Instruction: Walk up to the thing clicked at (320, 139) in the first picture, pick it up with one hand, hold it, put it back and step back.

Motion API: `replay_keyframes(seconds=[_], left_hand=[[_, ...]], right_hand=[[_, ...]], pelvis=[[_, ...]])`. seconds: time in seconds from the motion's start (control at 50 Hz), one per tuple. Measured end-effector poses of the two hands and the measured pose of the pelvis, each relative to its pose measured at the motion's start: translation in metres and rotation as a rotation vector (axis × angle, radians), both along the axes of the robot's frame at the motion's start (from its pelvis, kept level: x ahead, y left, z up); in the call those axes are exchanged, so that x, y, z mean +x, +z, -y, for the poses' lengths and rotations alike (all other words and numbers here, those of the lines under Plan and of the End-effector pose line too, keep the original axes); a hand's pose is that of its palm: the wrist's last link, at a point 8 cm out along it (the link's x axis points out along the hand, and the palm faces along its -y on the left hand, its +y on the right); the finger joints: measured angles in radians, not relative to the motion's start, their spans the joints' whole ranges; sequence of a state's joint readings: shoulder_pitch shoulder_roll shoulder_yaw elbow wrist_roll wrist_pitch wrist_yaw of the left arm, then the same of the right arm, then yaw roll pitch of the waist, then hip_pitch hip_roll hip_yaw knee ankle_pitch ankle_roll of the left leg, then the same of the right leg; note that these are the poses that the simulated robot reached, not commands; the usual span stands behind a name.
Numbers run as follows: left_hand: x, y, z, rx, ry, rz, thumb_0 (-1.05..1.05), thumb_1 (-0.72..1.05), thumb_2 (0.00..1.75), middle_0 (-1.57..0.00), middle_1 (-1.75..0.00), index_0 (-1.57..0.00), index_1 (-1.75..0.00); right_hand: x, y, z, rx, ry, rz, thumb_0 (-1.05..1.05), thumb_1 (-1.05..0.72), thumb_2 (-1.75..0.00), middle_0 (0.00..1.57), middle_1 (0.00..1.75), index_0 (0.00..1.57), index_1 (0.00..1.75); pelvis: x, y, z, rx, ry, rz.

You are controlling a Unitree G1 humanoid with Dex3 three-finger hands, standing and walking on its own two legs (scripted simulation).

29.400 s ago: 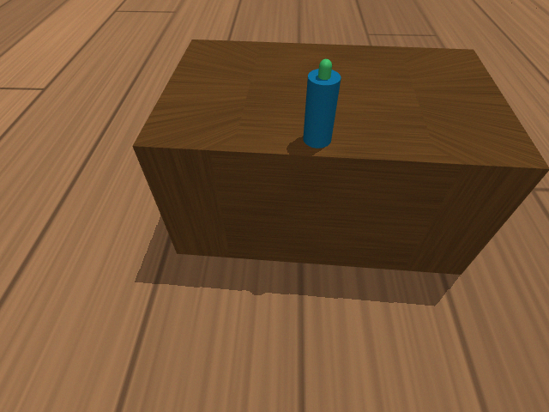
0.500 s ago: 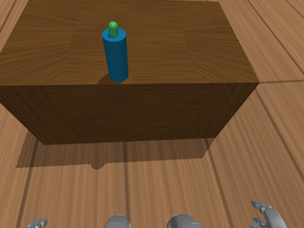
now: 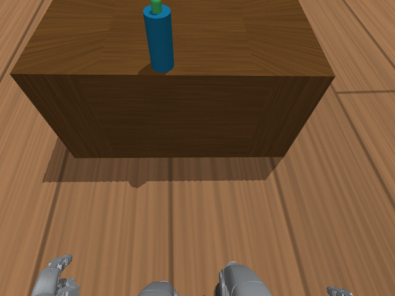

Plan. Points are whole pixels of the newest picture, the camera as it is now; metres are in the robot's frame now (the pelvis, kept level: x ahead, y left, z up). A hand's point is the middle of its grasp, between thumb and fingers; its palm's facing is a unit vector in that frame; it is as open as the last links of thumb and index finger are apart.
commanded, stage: step back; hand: left
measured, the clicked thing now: (159, 34) +0.89 +0.15 -0.03
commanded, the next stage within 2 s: stand in 1.50 s
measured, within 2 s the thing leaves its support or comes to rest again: neither
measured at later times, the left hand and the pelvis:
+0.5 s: hand out of the picture -0.10 +0.23 -0.12, palm faces -0.01 -0.89 -0.46, open 7.4 cm; pelvis -0.16 -0.05 +0.01, yaw -1 degrees
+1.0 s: hand out of the picture -0.15 +0.23 -0.14, palm faces +0.07 -0.92 -0.38, open 7.4 cm; pelvis -0.18 -0.04 +0.01, yaw +2 degrees
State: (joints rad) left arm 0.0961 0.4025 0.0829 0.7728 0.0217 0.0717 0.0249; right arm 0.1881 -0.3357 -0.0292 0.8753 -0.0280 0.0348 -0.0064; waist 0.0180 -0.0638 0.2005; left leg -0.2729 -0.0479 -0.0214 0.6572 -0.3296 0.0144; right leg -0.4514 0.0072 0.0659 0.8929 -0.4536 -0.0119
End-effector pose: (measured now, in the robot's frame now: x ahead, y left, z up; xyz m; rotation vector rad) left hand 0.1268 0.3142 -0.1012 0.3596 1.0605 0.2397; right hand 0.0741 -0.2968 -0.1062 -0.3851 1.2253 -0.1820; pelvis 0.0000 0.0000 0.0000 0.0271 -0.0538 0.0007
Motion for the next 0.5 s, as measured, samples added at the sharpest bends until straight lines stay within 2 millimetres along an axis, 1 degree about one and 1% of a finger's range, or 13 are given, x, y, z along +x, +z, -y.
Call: replay_keyframes(seconds=[0.06,0.12,0.16,0.22,0.26,0.28,0.3,0.34,0.4,0.44,0.5], left_hand=[[-0.023,0.001,0.01,-0.032,-0.001,-0.025,0.0,0.9,0.9,-0.2,-0.3,-0.2,-0.3],[-0.05,0.001,0.017,-0.046,-0.004,-0.048,0.0,0.9,0.9,-0.2,-0.3,-0.2,-0.3],[-0.07,-0.001,0.022,-0.042,-0.008,-0.07,0.0,0.9,0.9,-0.2,-0.3,-0.2,-0.3],[-0.102,-0.005,0.029,-0.018,-0.022,-0.102,0.0,0.9,0.9,-0.2,-0.3,-0.21,-0.3],[-0.125,-0.008,0.036,0.006,-0.022,-0.122,0.0,0.9,0.9,-0.2,-0.3,-0.2,-0.3],[-0.138,-0.007,0.041,0.01,-0.018,-0.137,0.0,0.9,0.9,-0.2,-0.3,-0.2,-0.3],[-0.151,-0.005,0.045,0.011,-0.016,-0.146,0.0,0.9,0.9,-0.2,-0.3,-0.2,-0.3],[-0.176,0.002,0.05,0.015,-0.005,-0.159,0.0,0.9,0.9,-0.21,-0.3,-0.21,-0.3],[-0.207,0.016,0.051,0.033,0.018,-0.183,0.0,0.9,0.9,-0.21,-0.3,-0.21,-0.3],[-0.22,0.021,0.049,0.047,0.031,-0.18,0.0,0.9,0.9,-0.21,-0.3,-0.21,-0.3],[-0.233,0.026,0.043,0.069,0.038,-0.143,0.0,0.9,0.9,-0.21,-0.3,-0.21,-0.3]], right_hand=[[-0.015,0.013,0.004,-0.01,-0.002,0.023,0.01,-0.9,-0.9,0.21,0.3,0.2,0.3],[-0.022,0.022,0.015,-0.027,-0.002,0.068,0.01,-0.9,-0.9,0.21,0.3,0.21,0.3],[-0.025,0.025,0.024,-0.036,0.005,0.098,0.01,-0.9,-0.9,0.21,0.3,0.21,0.3],[-0.032,0.02,0.041,-0.038,0.012,0.144,0.0,-0.9,-0.9,0.21,0.3,0.21,0.3],[-0.039,0.012,0.054,-0.03,0.005,0.167,0.0,-0.9,-0.9,0.21,0.3,0.2,0.3],[-0.045,0.008,0.059,-0.025,-0.003,0.17,0.0,-0.9,-0.9,0.21,0.3,0.2,0.3],[-0.052,0.005,0.062,-0.019,-0.011,0.168,0.0,-0.9,-0.9,0.21,0.3,0.2,0.3],[-0.068,0.004,0.063,-0.005,-0.026,0.149,0.0,-0.9,-0.9,0.21,0.3,0.2,0.3],[-0.095,0.004,0.062,0.023,-0.037,0.116,0.0,-0.9,-0.9,0.21,0.3,0.2,0.3],[-0.114,0.001,0.062,0.03,-0.033,0.094,0.0,-0.9,-0.9,0.21,0.3,0.2,0.3],[-0.143,-0.008,0.06,0.032,-0.02,0.039,0.0,-0.9,-0.9,0.21,0.3,0.2,0.3]], pelvis=[[-0.016,0.008,0.004,-0.038,-0.003,-0.006],[-0.035,0.011,0.011,-0.047,-0.023,-0.021],[-0.049,0.01,0.016,-0.046,-0.033,-0.028],[-0.074,0.003,0.027,-0.033,-0.056,-0.033],[-0.092,-0.004,0.034,-0.04,-0.069,-0.024],[-0.101,-0.004,0.037,-0.068,-0.059,-0.01],[-0.108,-0.003,0.039,-0.076,-0.045,-0.005],[-0.118,0.001,0.044,-0.037,-0.052,-0.013],[-0.132,0.01,0.047,0.008,-0.059,-0.025],[-0.142,0.012,0.047,0.01,-0.04,-0.033],[-0.158,0.01,0.046,-0.004,-0.015,-0.035]])
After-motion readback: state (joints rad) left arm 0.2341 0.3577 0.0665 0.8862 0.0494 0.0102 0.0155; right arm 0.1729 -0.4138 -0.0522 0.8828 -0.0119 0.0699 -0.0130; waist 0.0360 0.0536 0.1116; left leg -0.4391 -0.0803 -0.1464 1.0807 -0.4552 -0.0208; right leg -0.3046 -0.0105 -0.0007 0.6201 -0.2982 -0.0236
